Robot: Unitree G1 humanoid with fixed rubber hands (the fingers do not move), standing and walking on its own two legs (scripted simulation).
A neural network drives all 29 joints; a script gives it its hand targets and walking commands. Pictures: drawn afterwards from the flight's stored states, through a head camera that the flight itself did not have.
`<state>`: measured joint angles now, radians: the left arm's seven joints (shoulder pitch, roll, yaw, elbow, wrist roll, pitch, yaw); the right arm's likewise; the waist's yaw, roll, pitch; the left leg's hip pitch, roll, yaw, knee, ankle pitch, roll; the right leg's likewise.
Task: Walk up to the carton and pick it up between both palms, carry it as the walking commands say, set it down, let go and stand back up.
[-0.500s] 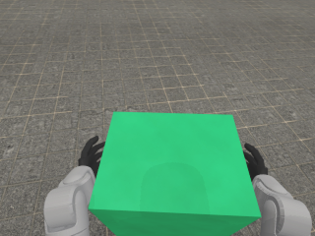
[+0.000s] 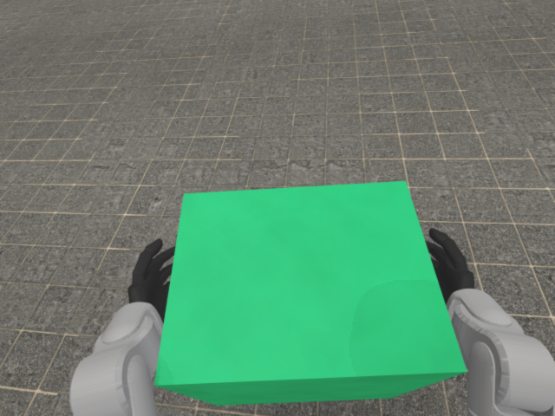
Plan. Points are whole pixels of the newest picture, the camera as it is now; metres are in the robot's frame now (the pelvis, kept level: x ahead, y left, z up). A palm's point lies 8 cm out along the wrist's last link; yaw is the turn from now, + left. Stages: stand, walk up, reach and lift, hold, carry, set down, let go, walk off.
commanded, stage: carry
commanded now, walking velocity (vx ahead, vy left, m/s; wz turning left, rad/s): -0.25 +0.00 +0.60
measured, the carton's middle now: (299, 307) +0.26 -0.01 +0.02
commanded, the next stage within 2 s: none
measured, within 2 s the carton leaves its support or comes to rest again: neither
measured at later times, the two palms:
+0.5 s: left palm out of the picture +0.06 +0.27 +0.06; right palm (383, 413) +0.12 -0.09 +0.06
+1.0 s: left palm out of the picture -0.24 +0.31 +0.07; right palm out of the picture -0.01 +0.02 +0.06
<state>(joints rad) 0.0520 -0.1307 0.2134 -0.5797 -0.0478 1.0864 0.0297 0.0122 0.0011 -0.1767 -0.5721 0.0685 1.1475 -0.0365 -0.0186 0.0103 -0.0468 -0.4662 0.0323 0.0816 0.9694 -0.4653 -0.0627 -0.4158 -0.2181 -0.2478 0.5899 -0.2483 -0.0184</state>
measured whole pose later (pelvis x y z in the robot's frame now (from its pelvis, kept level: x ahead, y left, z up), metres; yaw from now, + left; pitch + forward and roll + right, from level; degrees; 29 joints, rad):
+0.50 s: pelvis -0.14 +0.04 -0.01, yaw +14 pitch +5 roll -2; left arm 0.00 -0.08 0.18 -0.54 -0.08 1.11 0.05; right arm 0.10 0.09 -0.23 -0.60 0.04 1.09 -0.01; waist -0.02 0.03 -0.01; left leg -0.48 -0.04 -0.01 0.55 -0.16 0.07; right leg -0.45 -0.01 -0.04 0.86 -0.48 0.05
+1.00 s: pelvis -0.31 +0.02 -0.02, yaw +37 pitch +4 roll +1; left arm 0.09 -0.06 0.19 -0.57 -0.03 1.13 0.04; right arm 0.04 0.05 -0.16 -0.50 0.05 1.14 -0.03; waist -0.01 -0.02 -0.09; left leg -0.36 0.02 0.07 0.66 -0.36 -0.01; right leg -0.51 -0.25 -0.19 0.85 -0.51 0.10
